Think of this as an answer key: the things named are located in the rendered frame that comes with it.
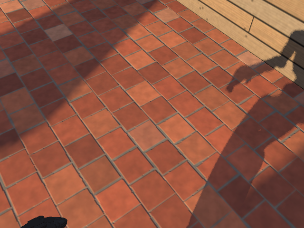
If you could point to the left robot hand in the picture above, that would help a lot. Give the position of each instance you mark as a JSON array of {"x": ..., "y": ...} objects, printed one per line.
[{"x": 48, "y": 222}]

